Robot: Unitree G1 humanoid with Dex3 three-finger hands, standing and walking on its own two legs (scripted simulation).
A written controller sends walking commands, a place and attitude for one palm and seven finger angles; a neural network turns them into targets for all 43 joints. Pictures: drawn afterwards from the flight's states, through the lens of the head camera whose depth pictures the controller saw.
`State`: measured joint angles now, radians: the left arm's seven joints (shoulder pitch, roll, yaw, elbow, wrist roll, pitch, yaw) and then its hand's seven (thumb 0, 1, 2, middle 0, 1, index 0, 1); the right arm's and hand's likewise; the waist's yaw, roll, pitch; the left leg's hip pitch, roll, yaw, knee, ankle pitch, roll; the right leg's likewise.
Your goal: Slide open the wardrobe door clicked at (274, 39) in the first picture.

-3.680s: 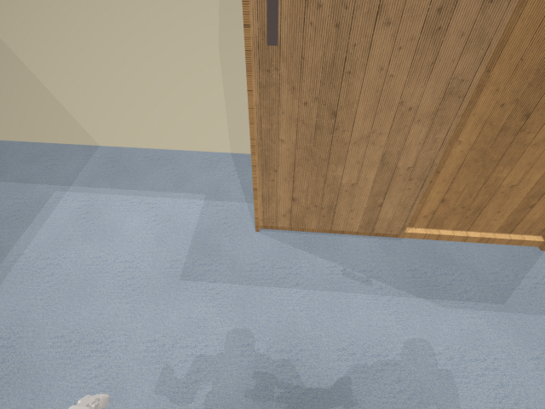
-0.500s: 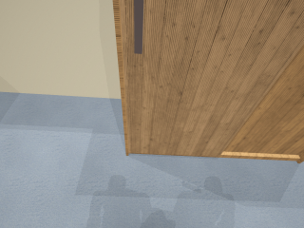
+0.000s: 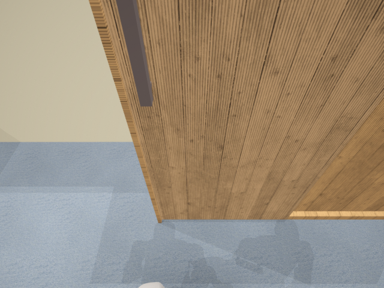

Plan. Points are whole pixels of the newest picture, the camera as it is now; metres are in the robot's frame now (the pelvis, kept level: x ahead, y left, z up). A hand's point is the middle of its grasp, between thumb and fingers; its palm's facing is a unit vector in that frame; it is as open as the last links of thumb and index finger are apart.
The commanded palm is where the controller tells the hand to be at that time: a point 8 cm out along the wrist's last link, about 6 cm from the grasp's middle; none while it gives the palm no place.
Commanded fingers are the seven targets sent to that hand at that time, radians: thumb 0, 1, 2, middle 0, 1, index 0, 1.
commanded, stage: come to a stop and stand still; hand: left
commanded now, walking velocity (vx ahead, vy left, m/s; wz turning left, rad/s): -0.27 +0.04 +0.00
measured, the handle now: (137, 37) +0.50 +0.13 +0.26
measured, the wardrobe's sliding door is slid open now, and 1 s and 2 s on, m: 0.00 0.00 0.00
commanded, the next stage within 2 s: look again from close up in 1.50 s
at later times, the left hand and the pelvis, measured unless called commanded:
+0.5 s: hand out of the picture +0.01 +0.20 -0.17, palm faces +0.03 -0.97 -0.22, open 7.4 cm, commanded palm none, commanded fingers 0.00 0.90 0.90 -0.20 -0.30 -0.20 -0.30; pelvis -0.02 +0.01 +0.00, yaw -1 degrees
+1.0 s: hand out of the picture -0.01 +0.21 -0.18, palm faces +0.01 -0.98 -0.20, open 7.4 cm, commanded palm none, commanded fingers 0.00 0.90 0.90 -0.20 -0.30 -0.20 -0.30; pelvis -0.03 +0.03 -0.01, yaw +0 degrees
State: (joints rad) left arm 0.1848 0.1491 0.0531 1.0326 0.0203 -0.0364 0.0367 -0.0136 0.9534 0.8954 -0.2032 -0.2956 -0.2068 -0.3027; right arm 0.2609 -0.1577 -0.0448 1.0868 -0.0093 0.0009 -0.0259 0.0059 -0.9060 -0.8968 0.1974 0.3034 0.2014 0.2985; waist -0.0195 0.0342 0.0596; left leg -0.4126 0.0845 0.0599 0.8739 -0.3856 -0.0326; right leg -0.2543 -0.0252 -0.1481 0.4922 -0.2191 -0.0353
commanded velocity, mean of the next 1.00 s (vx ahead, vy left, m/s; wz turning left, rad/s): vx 0.00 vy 0.00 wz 0.00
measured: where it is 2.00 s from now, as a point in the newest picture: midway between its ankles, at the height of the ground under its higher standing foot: outside the picture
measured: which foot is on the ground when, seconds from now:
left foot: up 0.00-0.10, down 0.12-1.00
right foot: down 0.00-0.14, up 0.16-0.50, down 0.52-1.00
